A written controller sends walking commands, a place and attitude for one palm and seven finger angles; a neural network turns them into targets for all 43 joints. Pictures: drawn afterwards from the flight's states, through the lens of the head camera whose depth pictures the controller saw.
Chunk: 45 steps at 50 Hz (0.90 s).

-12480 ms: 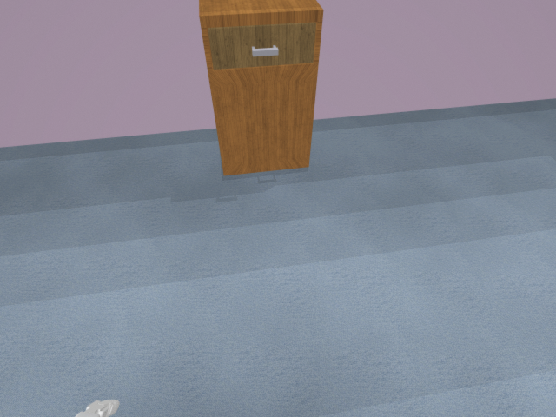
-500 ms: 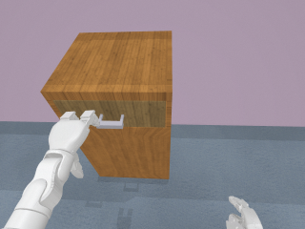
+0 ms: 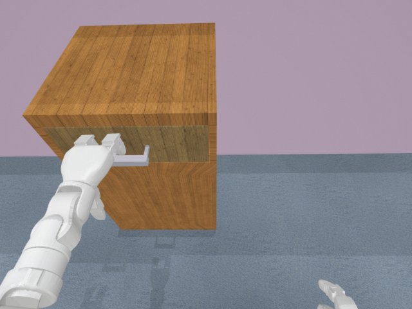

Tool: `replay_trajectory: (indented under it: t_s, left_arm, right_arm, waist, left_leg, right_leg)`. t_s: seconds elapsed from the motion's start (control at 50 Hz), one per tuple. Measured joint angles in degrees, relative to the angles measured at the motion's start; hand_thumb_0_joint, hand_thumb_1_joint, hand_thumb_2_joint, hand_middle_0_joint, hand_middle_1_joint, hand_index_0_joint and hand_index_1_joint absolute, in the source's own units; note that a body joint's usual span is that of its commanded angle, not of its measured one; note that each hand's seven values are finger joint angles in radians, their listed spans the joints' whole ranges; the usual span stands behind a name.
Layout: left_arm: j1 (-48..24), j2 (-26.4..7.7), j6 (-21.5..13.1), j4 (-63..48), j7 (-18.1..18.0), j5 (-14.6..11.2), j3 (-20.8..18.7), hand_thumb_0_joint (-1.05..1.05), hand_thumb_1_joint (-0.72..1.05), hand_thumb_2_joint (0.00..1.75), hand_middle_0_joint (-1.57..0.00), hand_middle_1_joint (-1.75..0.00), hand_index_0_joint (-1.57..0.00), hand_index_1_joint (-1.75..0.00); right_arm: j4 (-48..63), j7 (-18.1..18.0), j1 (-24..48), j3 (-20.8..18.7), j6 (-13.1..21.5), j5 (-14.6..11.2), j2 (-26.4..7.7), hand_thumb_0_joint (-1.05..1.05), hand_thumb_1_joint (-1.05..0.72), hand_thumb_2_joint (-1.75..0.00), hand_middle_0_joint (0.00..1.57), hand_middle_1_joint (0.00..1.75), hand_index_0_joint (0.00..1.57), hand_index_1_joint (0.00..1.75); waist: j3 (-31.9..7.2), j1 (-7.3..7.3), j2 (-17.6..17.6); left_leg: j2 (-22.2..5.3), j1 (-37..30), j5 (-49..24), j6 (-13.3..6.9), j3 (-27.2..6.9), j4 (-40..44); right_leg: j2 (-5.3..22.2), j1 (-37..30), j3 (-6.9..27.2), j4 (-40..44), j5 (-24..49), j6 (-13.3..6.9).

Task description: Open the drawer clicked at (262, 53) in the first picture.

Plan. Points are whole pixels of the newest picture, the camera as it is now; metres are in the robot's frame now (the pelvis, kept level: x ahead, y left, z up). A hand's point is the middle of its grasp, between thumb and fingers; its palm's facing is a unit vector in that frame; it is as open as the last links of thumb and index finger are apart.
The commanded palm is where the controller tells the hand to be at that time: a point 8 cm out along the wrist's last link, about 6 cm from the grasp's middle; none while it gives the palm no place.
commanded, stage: move the hooked fingers above the handle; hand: left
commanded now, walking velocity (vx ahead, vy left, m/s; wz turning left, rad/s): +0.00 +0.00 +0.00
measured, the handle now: (130, 154) +0.50 +0.26 -0.08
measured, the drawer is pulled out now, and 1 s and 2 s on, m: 0.00 0.00 0.00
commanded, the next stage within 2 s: lower the fingers behind the handle in 1.56 s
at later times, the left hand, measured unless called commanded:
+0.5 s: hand (112, 163) +0.41 +0.26 +0.00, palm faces -0.04 -0.02 -1.00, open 13.8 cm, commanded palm +0.40 +0.26 +0.05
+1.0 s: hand (119, 156) +0.45 +0.26 -0.03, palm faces -0.04 -0.02 -1.00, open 13.6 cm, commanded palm +0.44 +0.27 +0.03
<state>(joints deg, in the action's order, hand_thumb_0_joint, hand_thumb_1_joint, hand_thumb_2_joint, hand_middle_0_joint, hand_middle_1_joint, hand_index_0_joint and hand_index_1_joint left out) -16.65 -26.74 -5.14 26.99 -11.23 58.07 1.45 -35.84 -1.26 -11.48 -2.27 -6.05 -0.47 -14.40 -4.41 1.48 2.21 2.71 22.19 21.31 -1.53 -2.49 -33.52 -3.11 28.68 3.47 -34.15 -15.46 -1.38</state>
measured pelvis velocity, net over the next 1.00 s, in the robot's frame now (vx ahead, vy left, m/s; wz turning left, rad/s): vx -0.03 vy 0.01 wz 0.00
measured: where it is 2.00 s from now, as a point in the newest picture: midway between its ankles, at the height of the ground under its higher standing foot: outside the picture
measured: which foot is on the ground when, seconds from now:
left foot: down 0.00-1.00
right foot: down 0.00-1.00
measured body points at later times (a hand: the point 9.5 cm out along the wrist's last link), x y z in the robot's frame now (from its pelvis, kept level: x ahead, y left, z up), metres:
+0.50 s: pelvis -0.02 +0.01 -0.02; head +0.06 +0.00 +0.43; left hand +0.41 +0.25 +0.06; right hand +0.05 -0.26 -0.15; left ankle -0.06 +0.11 -0.73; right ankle +0.01 -0.11 -0.73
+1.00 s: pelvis -0.03 +0.01 -0.04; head +0.09 +0.02 +0.40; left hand +0.45 +0.26 +0.02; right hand -0.01 -0.27 -0.16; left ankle -0.06 +0.11 -0.73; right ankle +0.01 -0.11 -0.73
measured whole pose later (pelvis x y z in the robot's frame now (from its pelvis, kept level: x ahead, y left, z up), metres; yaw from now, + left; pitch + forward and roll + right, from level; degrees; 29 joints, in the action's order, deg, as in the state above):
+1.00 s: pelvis -0.03 +0.01 -0.04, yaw +0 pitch +23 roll -1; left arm -45.8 -30.8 -7.4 62.7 -22.5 63.7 -0.1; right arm -39.8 0.3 -19.5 -1.9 -7.9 2.0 -16.0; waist -9.0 -6.3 1.9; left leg 3.2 47.9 26.2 -2.4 -2.4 -51.5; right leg -3.2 52.3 2.5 -47.6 -18.1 -0.1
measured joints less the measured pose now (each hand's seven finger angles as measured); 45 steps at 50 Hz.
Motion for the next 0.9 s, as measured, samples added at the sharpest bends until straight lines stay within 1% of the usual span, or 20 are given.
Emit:
replay_trajectory:
  t_s: [0.12, 0.22, 0.32, 0.38, 0.44, 0.5, 0.58, 0.62, 0.72, 0.78, 0.82, 0.84, 0.9]
  left_arm:
    - [-2.67, -0.23, -0.09, 4.43, -2.25, 1.06, -1.24, 0.00, -0.49, 0.30, -0.32, -1.20, -0.32, -1.20]
    - [-6.13, -0.11, 0.37, 9.42, -3.22, 1.62, -0.22, 0.00, -0.49, 0.30, -0.32, -1.20, -0.32, -1.20]
    - [-10.17, 0.21, -1.09, 14.52, -4.08, 2.68, 0.17, 0.00, -0.49, 0.30, -0.32, -1.20, -0.32, -1.20]
    - [-12.84, -0.06, -2.05, 17.58, -5.12, 3.42, -0.27, 0.00, -0.49, 0.30, -0.32, -1.20, -0.32, -1.20]
    - [-15.07, -0.36, -2.27, 20.05, -6.50, 4.04, -0.81, 0.00, -0.49, 0.30, -0.32, -1.20, -0.32, -1.20]
    - [-17.19, -0.65, -1.55, 23.10, -7.62, 4.21, -0.93, 0.00, -0.49, 0.30, -0.32, -1.20, -0.32, -1.20]
    - [-20.05, -1.35, -0.32, 27.39, -7.82, 4.35, -0.95, 0.00, -0.49, 0.30, -0.32, -1.20, -0.32, -1.20]
    - [-21.17, -1.73, -0.29, 28.77, -7.54, 4.40, -1.04, 0.00, -0.49, 0.30, -0.32, -1.20, -0.32, -1.20]
    - [-23.55, -2.86, -1.90, 30.73, -7.32, 4.72, -1.60, 0.00, -0.49, 0.30, -0.32, -1.20, -0.32, -1.20]
    - [-25.49, -3.68, -2.73, 32.07, -7.97, 5.33, -2.08, 0.00, -0.49, 0.30, -0.32, -1.20, -0.32, -1.20]
    - [-26.75, -4.27, -2.64, 33.14, -8.62, 5.53, -2.42, 0.00, -0.49, 0.30, -0.32, -1.20, -0.32, -1.20]
    - [-27.31, -4.43, -2.60, 33.76, -9.20, 5.55, -2.42, 0.00, -0.49, 0.30, -0.33, -1.20, -0.33, -1.20]
    - [-27.78, -4.07, -3.23, 34.08, -11.03, 5.74, -2.10, 0.00, -0.49, 0.30, -0.34, -1.22, -0.34, -1.22]
  right_arm:
    - [-0.50, 0.22, -2.19, -0.60, -0.17, 0.04, -0.13, 0.01, -0.90, -0.90, 0.20, 0.30, 0.20, 0.30]
    - [-1.17, 0.36, -3.51, -0.93, -0.26, -0.06, -0.38, 0.01, -0.90, -0.90, 0.20, 0.30, 0.20, 0.30]
    - [-1.63, 0.29, -4.15, -0.92, -0.26, 0.17, -0.28, 0.01, -0.90, -0.90, 0.20, 0.30, 0.20, 0.30]
    - [-1.74, 0.40, -4.43, -0.79, -0.22, 0.40, -0.14, 0.01, -0.90, -0.90, 0.20, 0.30, 0.20, 0.30]
    - [-1.75, 0.76, -4.81, -0.84, -0.20, 0.75, -0.14, 0.01, -0.90, -0.90, 0.20, 0.30, 0.20, 0.30]
    - [-1.90, 1.15, -5.21, -0.79, -0.39, 0.91, -0.33, 0.01, -0.90, -0.90, 0.20, 0.30, 0.20, 0.30]
    - [-1.93, 1.34, -5.75, -0.41, -0.65, 0.97, -0.52, 0.01, -0.90, -0.90, 0.20, 0.30, 0.21, 0.30]
    - [-1.94, 1.31, -6.15, -0.30, -0.66, 1.09, -0.54, 0.01, -0.90, -0.90, 0.20, 0.30, 0.21, 0.30]
    - [-2.34, 1.11, -7.25, -0.22, -0.71, 1.60, -0.75, 0.01, -0.90, -0.90, 0.20, 0.30, 0.21, 0.30]
    - [-2.86, 1.13, -7.62, -0.22, -0.66, 2.02, -1.00, 0.01, -0.90, -0.90, 0.20, 0.30, 0.21, 0.30]
    - [-3.09, 1.22, -7.80, -0.24, -0.71, 2.27, -1.20, 0.01, -0.90, -0.90, 0.20, 0.30, 0.21, 0.30]
    - [-3.19, 1.26, -7.96, -0.32, -0.70, 2.39, -1.30, 0.01, -0.90, -0.90, 0.20, 0.30, 0.21, 0.30]
    - [-3.69, 1.40, -8.71, -0.30, -0.92, 2.60, -1.71, 0.01, -0.90, -0.90, 0.20, 0.30, 0.21, 0.30]
  waist:
    - [-0.66, -0.94, -0.03]
    - [-1.10, -1.60, 0.07]
    - [-1.50, -2.49, -0.21]
    - [-1.83, -3.22, -0.53]
    - [-2.28, -3.81, -0.55]
    - [-2.74, -4.29, -0.31]
    - [-2.84, -5.05, -0.30]
    - [-2.82, -5.43, -0.41]
    - [-3.13, -6.50, -0.68]
    - [-3.49, -7.28, -0.79]
    - [-3.80, -7.78, -0.78]
    - [-3.93, -7.91, -0.69]
    - [-4.44, -7.45, -0.34]
  left_leg:
    - [0.03, 2.66, 0.54, -0.14, 0.41, -1.80]
    - [0.31, 4.94, 0.88, -0.32, 0.23, -3.49]
    - [0.53, 7.35, 1.22, -0.49, 0.23, -5.25]
    - [0.62, 9.09, 1.50, -0.54, 0.30, -6.48]
    - [0.62, 10.95, 1.83, -0.57, 0.46, -7.75]
    - [0.60, 12.68, 2.18, -0.66, 0.65, -8.91]
    - [0.61, 14.86, 2.43, -0.78, 0.85, -10.12]
    - [0.59, 15.94, 2.53, -0.81, 0.86, -10.68]
    - [0.49, 18.90, 3.15, -0.80, 0.61, -12.62]
    - [0.46, 21.11, 3.79, -0.80, 0.42, -14.28]
    - [0.39, 22.60, 4.26, -0.80, 0.41, -15.41]
    - [0.37, 23.28, 4.49, -0.82, 0.37, -15.94]
    - [0.47, 24.85, 4.95, -0.87, 0.15, -17.24]
  right_leg:
    - [-0.09, 2.57, 0.29, -1.36, -0.18, 0.17]
    - [0.17, 4.52, 0.04, -2.54, -0.40, 0.40]
    - [0.32, 6.71, -0.07, -3.87, -0.56, 0.60]
    - [0.36, 8.37, -0.07, -4.90, -0.72, 0.67]
    - [0.30, 10.14, 0.00, -5.87, -0.85, 0.74]
    - [0.22, 11.78, 0.11, -6.73, -0.98, 0.87]
    - [0.18, 13.91, 0.23, -7.70, -1.04, 1.01]
    - [0.14, 14.91, 0.19, -8.07, -1.04, 1.06]
    - [0.01, 17.54, -0.17, -9.37, -1.37, 1.10]
    - [-0.06, 19.56, -0.47, -10.64, -1.85, 1.11]
    - [-0.17, 20.96, -0.56, -11.51, -2.17, 1.14]
    - [-0.21, 21.58, -0.63, -11.90, -2.32, 1.15]
    - [-0.13, 22.96, -0.93, -12.94, -2.75, 1.23]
